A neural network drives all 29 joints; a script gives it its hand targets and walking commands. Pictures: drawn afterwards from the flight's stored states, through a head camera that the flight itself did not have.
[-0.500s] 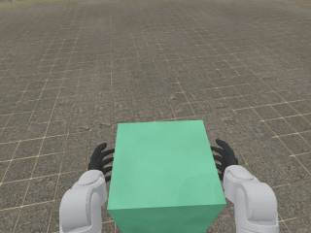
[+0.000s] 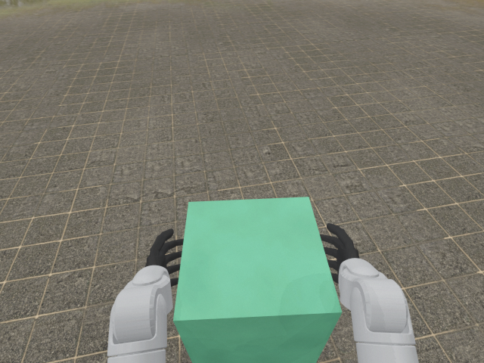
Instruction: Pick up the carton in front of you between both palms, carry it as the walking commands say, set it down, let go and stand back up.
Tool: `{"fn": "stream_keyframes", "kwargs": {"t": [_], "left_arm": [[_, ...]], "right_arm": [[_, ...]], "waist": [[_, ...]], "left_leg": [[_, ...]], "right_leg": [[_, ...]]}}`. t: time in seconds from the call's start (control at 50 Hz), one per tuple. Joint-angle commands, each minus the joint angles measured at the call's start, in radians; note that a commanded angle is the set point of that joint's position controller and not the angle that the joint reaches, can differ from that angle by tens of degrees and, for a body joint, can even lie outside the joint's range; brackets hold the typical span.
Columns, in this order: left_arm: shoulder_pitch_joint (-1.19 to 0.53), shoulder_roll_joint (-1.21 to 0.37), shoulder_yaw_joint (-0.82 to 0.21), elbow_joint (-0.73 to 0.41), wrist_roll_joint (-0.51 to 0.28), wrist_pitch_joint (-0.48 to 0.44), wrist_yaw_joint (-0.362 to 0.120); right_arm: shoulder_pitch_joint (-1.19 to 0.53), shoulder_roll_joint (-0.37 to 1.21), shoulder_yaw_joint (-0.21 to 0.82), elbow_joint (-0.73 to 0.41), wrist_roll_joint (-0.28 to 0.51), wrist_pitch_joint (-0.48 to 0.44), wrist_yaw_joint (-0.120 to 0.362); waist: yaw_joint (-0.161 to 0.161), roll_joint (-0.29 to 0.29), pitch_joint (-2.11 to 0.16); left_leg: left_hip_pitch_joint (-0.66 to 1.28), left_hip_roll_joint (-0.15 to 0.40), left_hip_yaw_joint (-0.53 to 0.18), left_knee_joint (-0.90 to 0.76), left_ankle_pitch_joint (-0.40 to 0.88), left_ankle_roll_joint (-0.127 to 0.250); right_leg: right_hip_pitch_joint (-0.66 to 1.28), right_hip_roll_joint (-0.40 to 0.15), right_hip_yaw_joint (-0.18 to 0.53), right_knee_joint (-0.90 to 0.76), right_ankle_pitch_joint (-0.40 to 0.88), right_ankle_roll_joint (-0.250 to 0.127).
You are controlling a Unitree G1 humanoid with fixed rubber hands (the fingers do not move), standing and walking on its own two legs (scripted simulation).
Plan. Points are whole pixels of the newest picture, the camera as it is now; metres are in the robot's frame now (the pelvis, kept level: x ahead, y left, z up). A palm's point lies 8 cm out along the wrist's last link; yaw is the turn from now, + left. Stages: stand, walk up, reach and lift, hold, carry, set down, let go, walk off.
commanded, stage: carry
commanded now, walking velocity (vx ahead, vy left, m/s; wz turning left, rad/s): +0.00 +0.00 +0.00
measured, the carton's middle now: (252, 288) +0.27 +0.00 -0.01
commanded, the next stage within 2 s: hold in 0.82 s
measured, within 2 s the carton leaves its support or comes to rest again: neither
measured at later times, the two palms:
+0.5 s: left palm (166, 276) +0.27 +0.15 +0.03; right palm (342, 269) +0.27 -0.15 +0.03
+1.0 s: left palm (167, 282) +0.26 +0.14 +0.04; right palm (350, 281) +0.25 -0.16 +0.04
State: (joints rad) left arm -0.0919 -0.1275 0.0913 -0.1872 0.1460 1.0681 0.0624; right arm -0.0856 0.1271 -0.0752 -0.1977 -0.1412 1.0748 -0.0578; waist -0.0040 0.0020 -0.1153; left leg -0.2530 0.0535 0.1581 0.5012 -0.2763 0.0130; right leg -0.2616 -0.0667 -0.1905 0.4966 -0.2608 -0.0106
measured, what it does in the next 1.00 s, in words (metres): stands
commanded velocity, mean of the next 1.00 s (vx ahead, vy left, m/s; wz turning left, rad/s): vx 0.00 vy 0.00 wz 0.00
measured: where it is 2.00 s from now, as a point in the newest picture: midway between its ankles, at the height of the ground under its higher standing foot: outside the picture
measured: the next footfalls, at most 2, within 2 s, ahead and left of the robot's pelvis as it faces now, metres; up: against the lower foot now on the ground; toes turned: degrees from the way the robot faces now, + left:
none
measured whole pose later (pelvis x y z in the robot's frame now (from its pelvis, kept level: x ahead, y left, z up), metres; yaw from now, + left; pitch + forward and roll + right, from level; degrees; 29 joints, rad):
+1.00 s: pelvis -0.02 +0.00 +0.01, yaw -2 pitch -5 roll +0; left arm -0.16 -0.13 0.15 0.13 0.23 0.73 0.02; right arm -0.16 0.13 -0.13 0.13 -0.23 0.73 -0.02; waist 0.00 0.01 0.05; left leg -0.10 0.01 0.02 0.41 -0.22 0.00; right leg -0.12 -0.01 -0.07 0.39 -0.18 -0.02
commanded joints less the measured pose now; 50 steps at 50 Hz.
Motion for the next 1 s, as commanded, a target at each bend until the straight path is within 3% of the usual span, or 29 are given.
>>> {"fn": "stream_keyframes", "kwargs": {"t": [0.0, 0.24, 0.36, 0.48, 0.58, 0.8, 0.82, 0.84, 0.86, 0.88, 0.9, 0.92, 0.94, 0.98], "left_arm": [[-0.442, -0.789, -0.606, -0.072, -0.264, -0.08, -0.191], [-0.534, -0.763, -0.444, 0.223, -0.144, -0.341, -0.221], [-0.599, -0.84, -0.447, 0.302, -0.14, -0.44, -0.247], [-0.572, -0.894, -0.52, 0.23, -0.178, -0.404, -0.252], [-0.529, -0.862, -0.487, 0.242, -0.161, -0.363, -0.249], [-0.567, -0.879, -0.5, 0.233, -0.173, -0.37, -0.252], [-0.451, -0.904, -0.48, 0.223, -0.165, -0.36, -0.256], [-0.476, -0.88, -0.476, 0.199, -0.155, -0.374, -0.249], [-0.466, -0.856, -0.458, 0.192, -0.141, -0.378, -0.25], [-0.472, -0.85, -0.459, 0.199, -0.136, -0.383, -0.249], [-0.485, -0.85, -0.462, 0.209, -0.141, -0.385, -0.246], [-0.491, -0.825, -0.472, 0.212, -0.152, -0.386, -0.246], [-0.507, -0.838, -0.472, 0.202, -0.152, -0.391, -0.25], [-0.536, -0.853, -0.468, 0.218, -0.149, -0.393, -0.254]], "right_arm": [[-0.446, 0.786, 0.591, -0.055, 0.257, -0.086, 0.183], [-0.533, 0.762, 0.428, 0.221, 0.132, -0.348, 0.21], [-0.601, 0.836, 0.44, 0.296, 0.13, -0.445, 0.237], [-0.577, 0.891, 0.512, 0.23, 0.171, -0.41, 0.243], [-0.534, 0.857, 0.477, 0.238, 0.149, -0.37, 0.239], [-0.567, 0.875, 0.489, 0.231, 0.162, -0.376, 0.241], [-0.445, 0.894, 0.467, 0.228, 0.16, -0.367, 0.244], [-0.472, 0.875, 0.475, 0.197, 0.147, -0.381, 0.236], [-0.457, 0.847, 0.447, 0.208, 0.126, -0.384, 0.232], [-0.469, 0.842, 0.446, 0.203, 0.124, -0.389, 0.229], [-0.487, 0.844, 0.452, 0.206, 0.13, -0.393, 0.226], [-0.459, 0.837, 0.435, 0.228, 0.125, -0.399, 0.216], [-0.485, 0.839, 0.448, 0.216, 0.119, -0.4, 0.219], [-0.522, 0.852, 0.444, 0.214, 0.127, -0.399, 0.226]], "waist": [[0.002, 0.002, -0.19], [0.004, 0.001, -0.204], [0.005, -0.001, -0.238], [0.004, -0.001, -0.27], [0.006, -0.002, -0.254], [0.006, -0.001, -0.244], [-0.005, 0.011, -0.151], [0.003, -0.003, -0.189], [0.003, -0.025, -0.195], [0.002, -0.012, -0.162], [0.003, 0.009, -0.184], [-0.014, -0.019, -0.181], [0.002, -0.01, -0.14], [-0.005, 0.0, -0.14]], "left_leg": [[0.042, 0.111, -0.11, -0.079, 0.194, 0.01], [0.042, 0.11, -0.111, -0.081, 0.173, 0.011], [0.053, 0.107, -0.111, -0.07, 0.188, 0.01], [0.065, 0.109, -0.108, -0.047, 0.239, 0.008], [0.057, 0.111, -0.107, -0.043, 0.256, 0.008], [0.052, 0.111, -0.111, -0.051, 0.224, 0.008], [0.169, -0.143, -0.237, -0.09, 0.455, 0.018], [0.184, -0.128, -0.261, -0.09, 0.52, 0.017], [0.175, -0.129, -0.257, -0.106, 0.445, 0.017], [0.189, -0.132, -0.257, -0.11, 0.471, 0.015], [0.199, -0.134, -0.259, -0.123, 0.455, 0.007], [0.196, -0.133, -0.256, -0.122, 0.402, 0.002], [0.161, -0.138, -0.255, -0.133, 0.334, 0.001], [0.144, -0.138, -0.261, -0.135, 0.316, 0.008]], "right_leg": [[0.079, -0.107, 0.115, -0.071, 0.179, -0.006], [0.064, -0.107, 0.118, -0.076, 0.158, -0.011], [0.079, -0.106, 0.117, -0.066, 0.179, -0.014], [0.091, -0.109, 0.117, -0.045, 0.237, -0.014], [0.08, -0.11, 0.114, -0.041, 0.254, -0.011], [0.075, -0.108, 0.12, -0.051, 0.222, -0.013], [0.25, 0.135, 0.274, -0.087, 0.495, -0.019], [0.3, 0.131, 0.297, -0.072, 0.571, -0.022], [0.337, 0.122, 0.299, -0.09, 0.509, -0.02], [0.319, 0.122, 0.296, -0.086, 0.552, -0.008], [0.338, 0.132, 0.289, -0.09, 0.519, -0.002], [0.362, 0.131, 0.287, -0.122, 0.407, -0.011], [0.351, 0.136, 0.284, -0.122, 0.37, -0.009], [0.366, 0.133, 0.286, -0.11, 0.385, -0.006]]}}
